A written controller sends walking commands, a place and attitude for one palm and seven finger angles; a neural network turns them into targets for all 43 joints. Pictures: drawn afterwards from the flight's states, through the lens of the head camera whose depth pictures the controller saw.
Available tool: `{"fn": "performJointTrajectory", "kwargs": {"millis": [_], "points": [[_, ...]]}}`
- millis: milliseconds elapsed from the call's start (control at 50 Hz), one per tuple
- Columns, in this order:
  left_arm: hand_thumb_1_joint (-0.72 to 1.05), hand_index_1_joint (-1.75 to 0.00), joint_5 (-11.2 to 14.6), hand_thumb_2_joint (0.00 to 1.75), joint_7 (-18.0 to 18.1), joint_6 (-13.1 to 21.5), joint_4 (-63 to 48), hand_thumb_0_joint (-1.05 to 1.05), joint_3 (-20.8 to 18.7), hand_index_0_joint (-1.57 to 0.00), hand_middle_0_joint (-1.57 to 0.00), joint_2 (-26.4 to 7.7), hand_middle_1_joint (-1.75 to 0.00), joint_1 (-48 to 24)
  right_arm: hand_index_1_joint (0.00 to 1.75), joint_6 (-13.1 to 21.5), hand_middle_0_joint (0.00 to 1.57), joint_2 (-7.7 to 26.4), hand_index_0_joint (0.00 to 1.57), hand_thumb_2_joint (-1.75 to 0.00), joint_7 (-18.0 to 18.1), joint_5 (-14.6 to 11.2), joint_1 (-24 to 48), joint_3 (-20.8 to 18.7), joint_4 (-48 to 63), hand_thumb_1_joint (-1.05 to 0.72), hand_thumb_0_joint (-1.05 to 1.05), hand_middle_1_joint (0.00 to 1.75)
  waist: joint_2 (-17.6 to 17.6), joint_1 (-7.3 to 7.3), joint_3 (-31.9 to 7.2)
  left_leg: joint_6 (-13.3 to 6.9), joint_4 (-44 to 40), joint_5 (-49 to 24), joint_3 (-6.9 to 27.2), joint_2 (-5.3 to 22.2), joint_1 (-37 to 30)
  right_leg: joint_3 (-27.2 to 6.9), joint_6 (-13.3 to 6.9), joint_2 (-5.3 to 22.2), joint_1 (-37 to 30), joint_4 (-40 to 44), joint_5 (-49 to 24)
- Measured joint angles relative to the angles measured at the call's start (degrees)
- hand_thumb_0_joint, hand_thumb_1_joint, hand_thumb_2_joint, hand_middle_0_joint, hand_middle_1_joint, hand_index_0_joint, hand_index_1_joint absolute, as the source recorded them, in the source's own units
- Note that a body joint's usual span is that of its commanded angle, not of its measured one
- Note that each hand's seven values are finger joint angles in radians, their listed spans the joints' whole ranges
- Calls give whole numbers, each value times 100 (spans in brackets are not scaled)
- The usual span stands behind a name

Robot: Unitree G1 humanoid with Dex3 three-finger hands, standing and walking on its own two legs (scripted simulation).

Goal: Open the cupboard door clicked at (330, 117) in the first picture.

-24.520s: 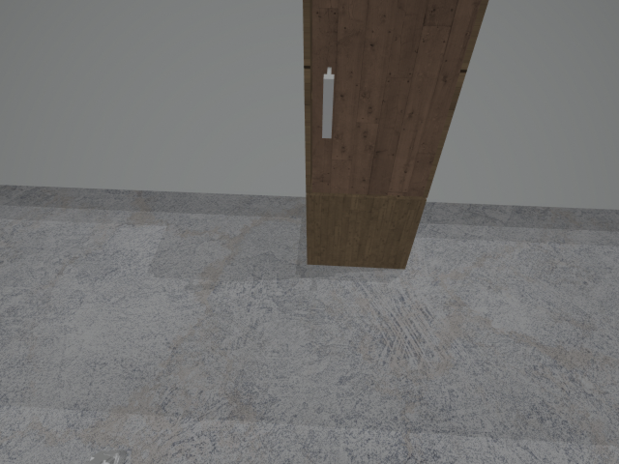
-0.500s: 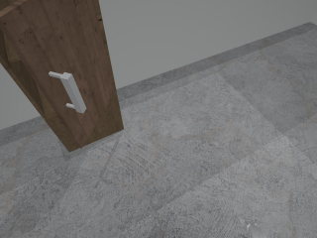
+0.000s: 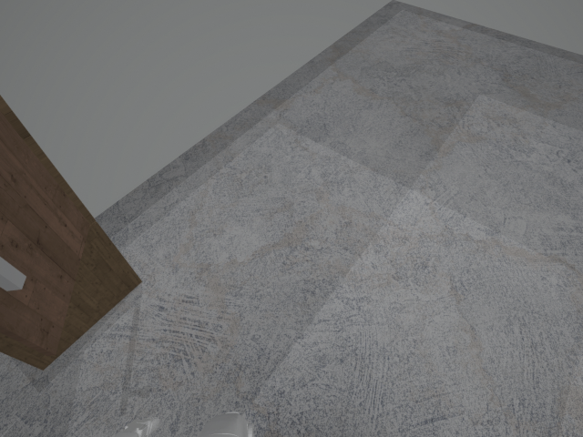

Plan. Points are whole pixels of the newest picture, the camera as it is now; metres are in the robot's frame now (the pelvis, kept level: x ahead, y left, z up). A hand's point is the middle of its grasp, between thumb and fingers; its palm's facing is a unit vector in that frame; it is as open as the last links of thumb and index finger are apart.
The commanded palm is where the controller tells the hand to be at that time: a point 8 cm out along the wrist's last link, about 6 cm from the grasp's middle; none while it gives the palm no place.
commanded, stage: walk to a spot facing it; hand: left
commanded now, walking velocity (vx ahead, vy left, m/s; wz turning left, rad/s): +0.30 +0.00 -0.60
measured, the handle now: out of the picture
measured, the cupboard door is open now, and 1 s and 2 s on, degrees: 45 45 45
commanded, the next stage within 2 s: turn to face it in 1.62 s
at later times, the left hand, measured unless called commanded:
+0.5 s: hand (247, 323) +0.32 +0.10 -0.16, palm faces -0.41 -0.90 -0.14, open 7.4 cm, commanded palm none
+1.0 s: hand (278, 301) +0.37 +0.04 -0.17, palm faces -0.33 -0.92 -0.19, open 7.3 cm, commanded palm none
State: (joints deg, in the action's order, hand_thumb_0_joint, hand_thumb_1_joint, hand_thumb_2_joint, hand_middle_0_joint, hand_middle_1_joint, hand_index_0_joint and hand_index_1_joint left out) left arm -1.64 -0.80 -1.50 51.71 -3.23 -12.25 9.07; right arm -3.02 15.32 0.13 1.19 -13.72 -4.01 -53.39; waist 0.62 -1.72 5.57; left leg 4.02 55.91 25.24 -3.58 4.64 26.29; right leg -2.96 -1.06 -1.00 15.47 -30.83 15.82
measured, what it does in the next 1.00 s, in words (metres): walks ahead, turning right: left foot, then right foot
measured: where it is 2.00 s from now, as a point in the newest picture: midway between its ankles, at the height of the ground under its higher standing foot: (394, 284)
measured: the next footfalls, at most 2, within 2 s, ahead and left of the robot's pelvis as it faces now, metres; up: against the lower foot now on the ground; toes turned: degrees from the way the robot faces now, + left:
left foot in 0.12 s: +0.09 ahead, +0.13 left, +0.00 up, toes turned +0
right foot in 0.56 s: +0.24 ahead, -0.17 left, +0.00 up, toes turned -28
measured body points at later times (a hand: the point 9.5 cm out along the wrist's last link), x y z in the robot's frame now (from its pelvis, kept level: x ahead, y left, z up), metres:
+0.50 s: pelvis +0.13 -0.02 +0.00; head +0.19 -0.04 +0.45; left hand +0.34 +0.14 -0.15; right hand -0.05 -0.18 -0.14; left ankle +0.05 +0.13 -0.73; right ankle +0.19 -0.16 -0.70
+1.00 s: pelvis +0.33 -0.14 +0.00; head +0.36 -0.15 +0.45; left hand +0.38 +0.09 -0.15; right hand +0.36 -0.40 -0.13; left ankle +0.48 -0.06 -0.70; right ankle +0.20 -0.15 -0.73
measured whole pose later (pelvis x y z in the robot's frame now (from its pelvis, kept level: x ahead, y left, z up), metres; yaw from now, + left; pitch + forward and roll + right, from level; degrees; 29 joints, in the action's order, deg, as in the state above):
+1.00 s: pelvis +0.33 -0.14 +0.00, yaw -25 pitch +1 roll +0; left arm -1.1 0.0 4.4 62.8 -2.8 -8.9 21.2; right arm 1.3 9.8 -1.4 1.2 -3.8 -3.2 -55.4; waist 0.3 2.3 2.9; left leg 1.6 41.7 11.4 -4.6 5.4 30.8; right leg 3.3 -4.6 -3.9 -0.2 -17.6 19.0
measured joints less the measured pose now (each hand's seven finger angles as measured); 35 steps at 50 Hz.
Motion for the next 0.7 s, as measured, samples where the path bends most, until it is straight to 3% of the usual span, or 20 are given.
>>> {"fn": "performJointTrajectory", "kwargs": {"millis": [100, 120, 160, 180, 220, 280, 360, 480, 560, 580, 600, 640, 700], "points": [[90, -30, -7, 90, -85, -6, 111, 1, -27, -21, -20, 41, -30, 266, 30, 260, 20, -160, 20, -90, -45, -1, -73, 55, 172, -91, 1, 30, -182, 59, -219, -67, -1722, -298, -122, -222, -619, -370, -3, -62, -18, -31, 139], [90, -30, 4, 90, -97, -26, 118, 1, -41, -21, -20, 59, -30, 335, 30, 354, 20, -156, 20, -90, -27, 12, -136, 81, 221, -91, 1, 30, -134, 52, -294, -175, -2179, -316, -111, -209, -804, -391, -27, -125, 94, -270, 420], [90, -30, 12, 90, -127, -99, 187, 1, -90, -21, -20, 57, -30, 354, 30, 519, 20, -219, 20, -90, 40, 83, -229, 133, 223, -90, 1, 30, -108, 0, -333, -428, -2145, -772, -214, -130, -809, -215, -49, -153, 531, -1401, 1098], [90, -30, -13, 90, -158, -113, 226, 1, -120, -21, -20, 34, -30, 338, 30, 557, 20, -277, 20, -90, 53, 104, -306, 165, 200, -90, 1, 30, -136, -16, -341, -494, -2178, -766, -294, -102, -889, -96, -56, -113, 788, -2046, 1082], [90, -30, -59, 90, -228, -88, 254, 1, -172, -20, -20, -23, -30, 273, 30, 590, 20, -398, 20, -90, 68, 112, -511, 230, 111, -90, 1, 30, -197, -1, -364, -514, -2493, -771, -438, -63, -1144, 158, -17, 43, 1274, -3061, 654], [91, -30, -66, 90, -283, -36, 192, 1, -208, -20, -20, -58, -30, 153, 30, 646, 20, -554, 20, -90, 102, 80, -791, 312, -101, -90, 1, 30, -237, 86, -343, -440, -3083, -904, -692, -1, -1570, 403, 72, 285, 1820, -3689, -47], [91, -30, -48, 90, -294, -25, 175, 1, -186, -20, -19, -25, -30, -40, 30, 701, 20, -697, 20, -90, 122, 68, -1094, 358, -346, -90, 1, 30, -214, 63, -240, -360, -3472, -861, -1051, 92, -2024, 608, 105, 458, 2176, -3380, -424], [91, -30, -28, 90, -314, -56, 220, 1, -88, -20, -19, 108, -30, -522, 30, 650, 20, -772, 20, -90, 104, 115, -1478, 355, -652, -90, 1, 30, -144, -217, -32, -124, -3536, -475, -1473, 187, -2572, 908, -41, 508, 1885, -1580, -422], [91, -30, -17, 90, -301, 142, 126, 1, -16, -20, -19, 170, -30, -754, 30, 555, 20, -776, 20, -90, 60, 79, -1740, 343, -871, -90, 1, 30, -23, -305, 45, 94, -2697, 127, -1569, 495, -2649, 1138, -352, 255, 1103, -570, -173], [91, -30, -12, 90, -272, 264, 89, 1, -27, -20, -19, 168, -30, -764, 30, 500, 20, -798, 20, -90, 34, 22, -1752, 343, -939, -90, 1, 30, -51, -246, 46, 21, -1873, 222, -1419, 589, -2382, 1134, -381, 233, 1037, -580, -363], [91, -30, 30, 90, -217, 363, 71, 1, -40, -20, -19, 186, -30, -760, 30, 420, 20, -792, 20, -90, 19, -25, -1645, 331, -997, -90, 1, 30, -39, -207, 106, -51, -815, 367, -1029, 592, -1981, 1126, -414, 184, 1037, -801, -247], [91, -30, 91, 90, -112, 441, 95, 1, -32, -20, -20, 221, -30, -649, 30, 320, 20, -753, 20, -90, 22, -50, -1298, 252, -1027, -90, 1, 30, -19, -202, 184, -153, 903, 190, -348, 433, -1135, 1107, -457, 86, 831, -851, 31], [91, -30, 90, 90, 7, 437, 281, 0, -9, -20, -20, 288, -30, -305, 30, 319, 20, -678, 20, -90, 45, -1, -704, 145, -837, -90, 1, 30, 1, -202, 121, -182, 1440, -429, -20, 387, -186, 1028, -438, -86, 357, -251, -45]]}}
